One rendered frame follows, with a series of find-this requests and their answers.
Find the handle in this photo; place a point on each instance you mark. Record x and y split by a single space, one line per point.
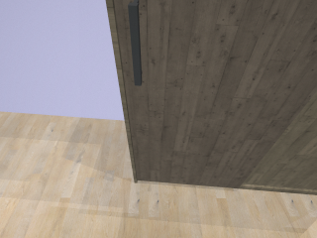
134 22

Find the wardrobe door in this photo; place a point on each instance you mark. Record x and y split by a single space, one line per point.
221 81
292 160

